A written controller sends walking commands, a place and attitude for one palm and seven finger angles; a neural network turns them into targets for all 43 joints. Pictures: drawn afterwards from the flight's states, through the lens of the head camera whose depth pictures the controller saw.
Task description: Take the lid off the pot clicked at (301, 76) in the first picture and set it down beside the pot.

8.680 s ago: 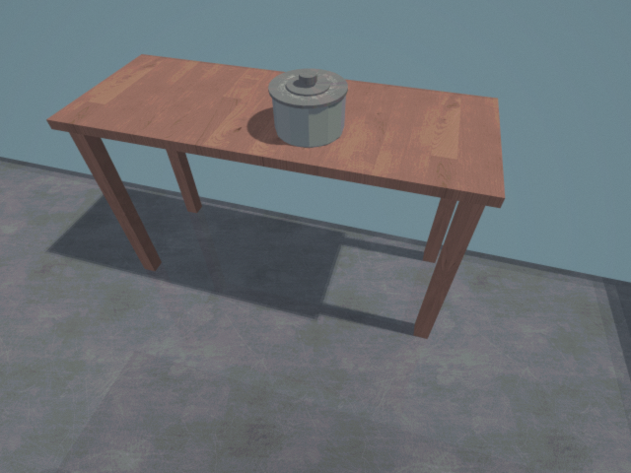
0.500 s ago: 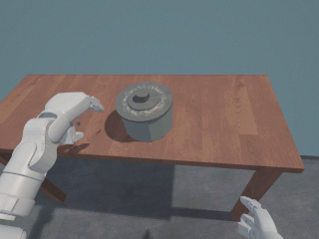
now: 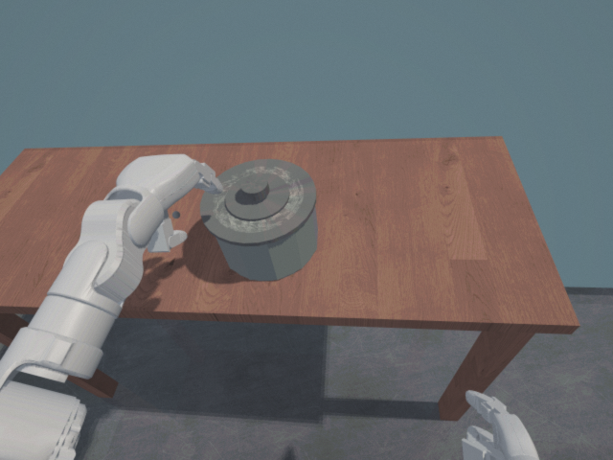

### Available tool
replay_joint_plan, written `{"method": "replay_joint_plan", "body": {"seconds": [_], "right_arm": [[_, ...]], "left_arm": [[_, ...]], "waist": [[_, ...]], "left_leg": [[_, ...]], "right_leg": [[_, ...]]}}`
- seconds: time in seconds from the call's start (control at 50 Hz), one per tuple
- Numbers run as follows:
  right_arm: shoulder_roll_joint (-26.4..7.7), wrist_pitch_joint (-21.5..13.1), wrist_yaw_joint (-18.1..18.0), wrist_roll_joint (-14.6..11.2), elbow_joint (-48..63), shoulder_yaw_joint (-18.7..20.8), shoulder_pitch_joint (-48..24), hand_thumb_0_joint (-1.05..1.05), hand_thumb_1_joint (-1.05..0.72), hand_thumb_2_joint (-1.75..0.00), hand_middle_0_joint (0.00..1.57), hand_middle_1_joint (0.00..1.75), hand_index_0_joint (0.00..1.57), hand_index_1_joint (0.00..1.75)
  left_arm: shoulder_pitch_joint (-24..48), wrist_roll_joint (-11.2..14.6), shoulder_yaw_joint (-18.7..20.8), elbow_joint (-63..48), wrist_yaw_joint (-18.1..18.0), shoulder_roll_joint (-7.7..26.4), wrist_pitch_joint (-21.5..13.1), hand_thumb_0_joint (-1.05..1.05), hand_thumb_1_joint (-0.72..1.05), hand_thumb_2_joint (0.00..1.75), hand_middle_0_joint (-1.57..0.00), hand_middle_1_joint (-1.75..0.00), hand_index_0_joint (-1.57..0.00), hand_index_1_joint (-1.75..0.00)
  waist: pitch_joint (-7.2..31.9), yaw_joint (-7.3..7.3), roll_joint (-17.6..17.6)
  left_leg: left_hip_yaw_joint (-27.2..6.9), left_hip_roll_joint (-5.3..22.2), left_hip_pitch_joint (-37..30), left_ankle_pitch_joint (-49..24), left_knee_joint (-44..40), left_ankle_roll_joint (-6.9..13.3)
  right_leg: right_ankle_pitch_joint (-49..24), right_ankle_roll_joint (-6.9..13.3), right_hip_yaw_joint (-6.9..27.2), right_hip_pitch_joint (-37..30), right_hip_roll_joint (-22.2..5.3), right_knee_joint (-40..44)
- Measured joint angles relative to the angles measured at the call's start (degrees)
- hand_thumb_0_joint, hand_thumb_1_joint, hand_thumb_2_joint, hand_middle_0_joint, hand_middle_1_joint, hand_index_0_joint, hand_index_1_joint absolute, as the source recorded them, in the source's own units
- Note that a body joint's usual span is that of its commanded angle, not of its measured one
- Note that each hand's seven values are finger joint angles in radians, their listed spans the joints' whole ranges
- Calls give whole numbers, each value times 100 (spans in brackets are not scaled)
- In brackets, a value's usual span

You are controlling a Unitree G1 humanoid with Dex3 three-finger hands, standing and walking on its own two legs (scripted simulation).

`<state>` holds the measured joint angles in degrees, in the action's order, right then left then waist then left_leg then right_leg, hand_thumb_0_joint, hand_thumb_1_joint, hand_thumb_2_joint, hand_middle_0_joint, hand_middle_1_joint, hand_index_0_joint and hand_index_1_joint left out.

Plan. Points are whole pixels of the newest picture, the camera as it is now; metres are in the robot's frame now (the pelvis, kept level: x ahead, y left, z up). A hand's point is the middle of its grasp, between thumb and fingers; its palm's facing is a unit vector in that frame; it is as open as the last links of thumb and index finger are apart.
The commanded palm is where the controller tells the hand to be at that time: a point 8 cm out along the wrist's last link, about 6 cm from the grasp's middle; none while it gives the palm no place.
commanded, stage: move the open hand above the knob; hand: left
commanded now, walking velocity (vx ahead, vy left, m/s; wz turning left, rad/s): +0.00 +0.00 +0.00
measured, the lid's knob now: (255, 187) +0.51 +0.11 +0.07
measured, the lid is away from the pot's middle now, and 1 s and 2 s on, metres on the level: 0.00 0.00 0.00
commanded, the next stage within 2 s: lower the open fingers around the knob in 1.44 s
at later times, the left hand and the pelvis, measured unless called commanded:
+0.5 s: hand (221, 182) +0.44 +0.13 +0.14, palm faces -0.24 -0.03 -0.97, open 10.1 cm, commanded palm +0.43 +0.13 +0.20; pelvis +0.00 +0.00 +0.00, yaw +0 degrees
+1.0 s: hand (240, 166) +0.47 +0.11 +0.14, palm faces -0.28 -0.03 -0.96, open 10.1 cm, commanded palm +0.46 +0.12 +0.20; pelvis +0.01 +0.00 +0.00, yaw -2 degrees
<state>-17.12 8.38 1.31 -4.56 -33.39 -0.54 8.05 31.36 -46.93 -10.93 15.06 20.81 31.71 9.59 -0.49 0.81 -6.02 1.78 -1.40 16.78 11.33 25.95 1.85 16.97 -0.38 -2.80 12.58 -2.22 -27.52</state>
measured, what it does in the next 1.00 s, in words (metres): stands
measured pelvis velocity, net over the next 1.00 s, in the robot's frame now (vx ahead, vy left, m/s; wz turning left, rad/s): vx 0.01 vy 0.00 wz -0.03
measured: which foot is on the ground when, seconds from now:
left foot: down 0.00-1.00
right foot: down 0.00-1.00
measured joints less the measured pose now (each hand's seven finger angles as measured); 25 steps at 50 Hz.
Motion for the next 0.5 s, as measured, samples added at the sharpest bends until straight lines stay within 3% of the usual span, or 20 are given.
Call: {"method": "replay_joint_plan", "body": {"seconds": [0.32,0.5], "right_arm": [[111,72,14,-32,-96,-60,-87,1,-91,-90,20,30,20,30],[134,61,-36,-12,-217,-65,102,1,-91,-90,20,30,20,30]], "left_arm": [[1039,-166,-616,934,-129,-519,416,0,-28,142,-85,-8,-84,-8],[1578,-224,-615,1706,-216,-723,445,0,-28,142,-85,-8,-84,-8]], "waist": [[143,40,60],[203,170,83]], "left_leg": [[-11,-35,182,59,114,6],[44,-7,218,67,107,2]], "right_leg": [[93,-4,-8,194,-38,-162],[89,3,51,266,-14,-178]]}}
